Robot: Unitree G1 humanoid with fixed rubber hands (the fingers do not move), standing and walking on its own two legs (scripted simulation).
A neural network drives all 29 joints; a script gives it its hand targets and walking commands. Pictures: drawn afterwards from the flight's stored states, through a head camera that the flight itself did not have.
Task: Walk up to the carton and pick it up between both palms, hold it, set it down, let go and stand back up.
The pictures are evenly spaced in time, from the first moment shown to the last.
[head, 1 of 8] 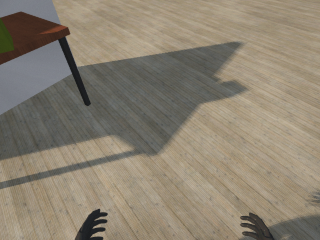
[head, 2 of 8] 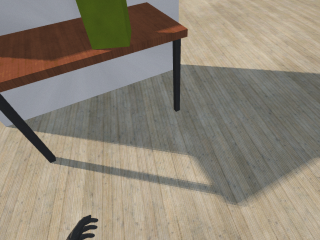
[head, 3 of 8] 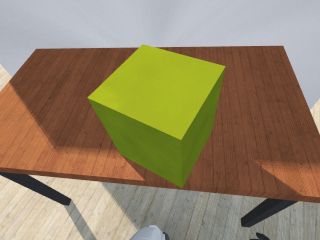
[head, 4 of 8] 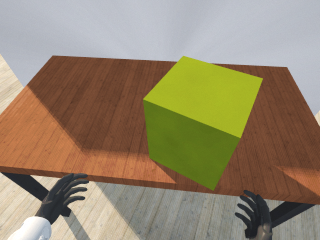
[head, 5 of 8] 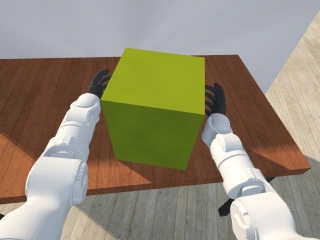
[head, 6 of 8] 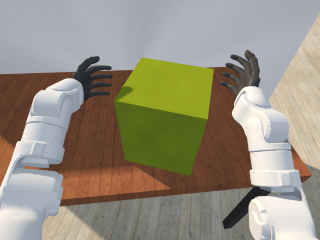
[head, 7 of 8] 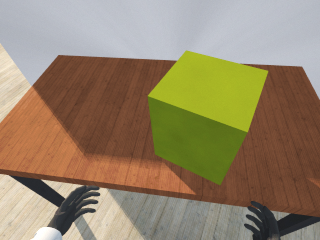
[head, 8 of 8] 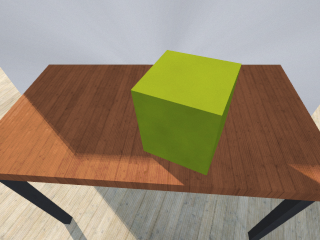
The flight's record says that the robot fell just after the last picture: no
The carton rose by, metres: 0.07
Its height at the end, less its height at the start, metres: +0.00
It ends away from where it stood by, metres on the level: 0.04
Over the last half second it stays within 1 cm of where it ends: yes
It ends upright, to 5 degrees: yes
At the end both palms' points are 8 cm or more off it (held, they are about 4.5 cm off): yes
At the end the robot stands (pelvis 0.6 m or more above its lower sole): yes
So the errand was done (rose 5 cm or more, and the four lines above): yes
